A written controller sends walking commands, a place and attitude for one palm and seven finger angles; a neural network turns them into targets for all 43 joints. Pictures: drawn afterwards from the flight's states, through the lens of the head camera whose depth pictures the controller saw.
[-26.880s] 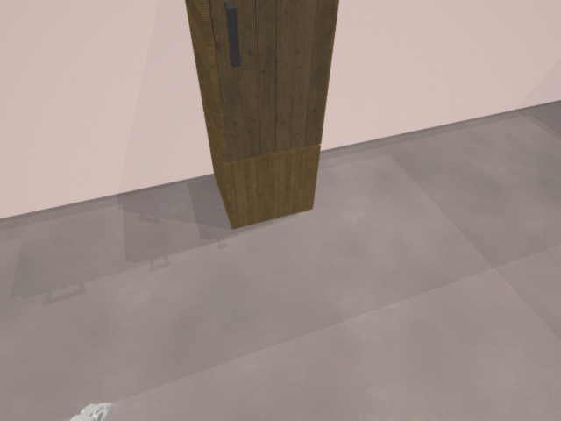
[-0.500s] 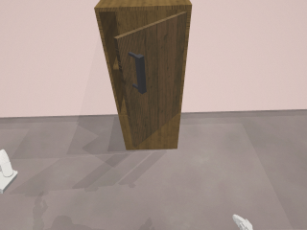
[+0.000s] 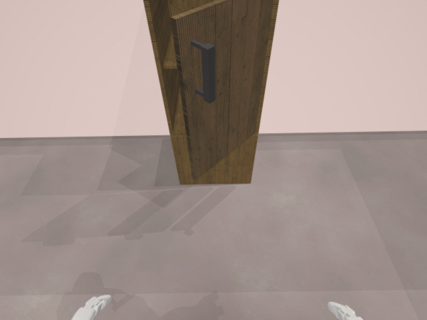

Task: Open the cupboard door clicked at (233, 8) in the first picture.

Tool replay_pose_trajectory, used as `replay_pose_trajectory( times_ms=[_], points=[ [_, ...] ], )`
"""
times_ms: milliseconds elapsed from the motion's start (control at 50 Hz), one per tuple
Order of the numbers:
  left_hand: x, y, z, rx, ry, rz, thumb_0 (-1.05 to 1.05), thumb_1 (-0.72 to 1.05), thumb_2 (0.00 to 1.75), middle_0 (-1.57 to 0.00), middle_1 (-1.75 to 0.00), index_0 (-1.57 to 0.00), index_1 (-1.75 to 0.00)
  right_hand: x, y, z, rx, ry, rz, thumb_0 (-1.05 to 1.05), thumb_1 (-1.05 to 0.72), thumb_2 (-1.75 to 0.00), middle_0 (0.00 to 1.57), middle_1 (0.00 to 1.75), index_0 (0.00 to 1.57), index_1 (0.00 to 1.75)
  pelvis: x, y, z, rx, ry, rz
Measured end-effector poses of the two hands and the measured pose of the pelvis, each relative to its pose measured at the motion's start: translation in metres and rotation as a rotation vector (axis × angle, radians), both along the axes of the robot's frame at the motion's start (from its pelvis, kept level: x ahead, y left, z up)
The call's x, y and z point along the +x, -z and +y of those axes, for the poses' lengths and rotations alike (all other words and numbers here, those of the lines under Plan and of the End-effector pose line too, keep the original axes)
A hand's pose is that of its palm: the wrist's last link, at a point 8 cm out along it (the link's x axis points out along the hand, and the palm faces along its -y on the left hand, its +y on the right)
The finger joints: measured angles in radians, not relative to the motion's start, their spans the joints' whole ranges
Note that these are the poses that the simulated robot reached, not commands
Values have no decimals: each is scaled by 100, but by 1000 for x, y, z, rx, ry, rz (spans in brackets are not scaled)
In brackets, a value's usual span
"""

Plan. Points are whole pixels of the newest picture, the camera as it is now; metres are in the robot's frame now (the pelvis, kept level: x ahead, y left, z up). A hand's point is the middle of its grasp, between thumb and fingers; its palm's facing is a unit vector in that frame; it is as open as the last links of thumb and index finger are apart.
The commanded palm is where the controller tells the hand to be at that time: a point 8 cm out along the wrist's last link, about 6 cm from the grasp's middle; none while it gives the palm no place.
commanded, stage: let the arm hang, fingers relaxed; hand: left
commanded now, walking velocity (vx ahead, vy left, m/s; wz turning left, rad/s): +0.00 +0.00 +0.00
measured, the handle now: (202, 72) +0.67 +0.06 +0.12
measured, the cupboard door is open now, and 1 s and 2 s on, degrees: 45 45 45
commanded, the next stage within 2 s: look to check the result in 0.84 s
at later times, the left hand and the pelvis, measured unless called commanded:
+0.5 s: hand out of the picture -0.03 +0.19 -0.16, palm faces +0.05 -0.96 -0.26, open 7.4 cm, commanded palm none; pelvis +0.01 +0.00 +0.01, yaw +0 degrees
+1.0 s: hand out of the picture +0.05 +0.16 -0.16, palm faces +0.05 -0.98 -0.21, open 7.3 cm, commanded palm none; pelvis +0.04 -0.01 +0.01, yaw +0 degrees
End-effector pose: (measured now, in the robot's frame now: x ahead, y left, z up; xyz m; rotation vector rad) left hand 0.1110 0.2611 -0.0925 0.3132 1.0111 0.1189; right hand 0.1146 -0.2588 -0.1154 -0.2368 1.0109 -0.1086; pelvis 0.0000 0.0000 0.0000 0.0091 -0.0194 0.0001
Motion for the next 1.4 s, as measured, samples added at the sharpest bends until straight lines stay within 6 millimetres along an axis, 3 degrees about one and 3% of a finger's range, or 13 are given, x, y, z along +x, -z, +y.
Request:
replay_pose_trajectory(
  times_ms=[60,120,220,320,440,660,760,880,1200,1400],
  points=[
    [-51,37,-26,-101,-52,183,1,91,90,-20,-30,-20,-30,-46,5,3,-18,24,163,1,-90,-90,20,29,20,30,-2,-1,-1,-7,-7,-5],
    [-97,52,-40,-150,-113,323,1,93,90,-20,-30,-20,-30,-89,7,9,-23,55,307,1,-90,-90,20,29,20,30,-2,-4,-2,-13,-12,-4],
    [-151,49,-42,-158,-194,461,1,94,90,-20,-30,-21,-30,-137,11,24,7,97,458,1,-90,-90,20,29,20,30,0,-8,1,-17,-20,-4],
    [-174,37,-32,-107,-242,514,1,92,90,-20,-30,-20,-30,-150,20,39,62,120,487,1,-90,-90,20,29,20,30,4,-10,2,-15,-16,-8],
    [-162,31,-22,-57,-244,489,1,91,90,-20,-30,-20,-30,-141,29,51,110,129,449,1,-90,-90,20,29,20,30,6,-9,1,-11,-6,-6],
    [-87,35,-35,-85,-185,325,0,91,90,-19,-30,-20,-30,-116,28,48,114,131,395,0,-90,-90,20,29,20,30,18,-11,-4,-4,-1,-1],
    [-67,36,-43,-98,-173,300,0,92,90,-20,-30,-20,-30,-108,25,42,99,135,393,0,-90,-90,20,29,20,30,25,-12,-7,-3,-1,-1],
    [-63,36,-46,-101,-178,314,0,92,90,-20,-30,-20,-30,-100,24,37,91,129,405,0,-90,-90,20,29,20,30,33,-13,-11,-4,-6,-2],
    [-78,36,-63,-115,-206,407,0,91,90,-20,-30,-20,-30,-73,24,30,91,114,415,0,-90,-90,20,29,20,30,51,-15,-19,-6,-6,1],
    [-69,37,-70,-121,-205,399,0,91,90,-20,-30,-20,-30,-63,23,24,82,115,409,0,-91,-90,20,29,20,30,60,-15,-23,-6,-3,0]
  ],
)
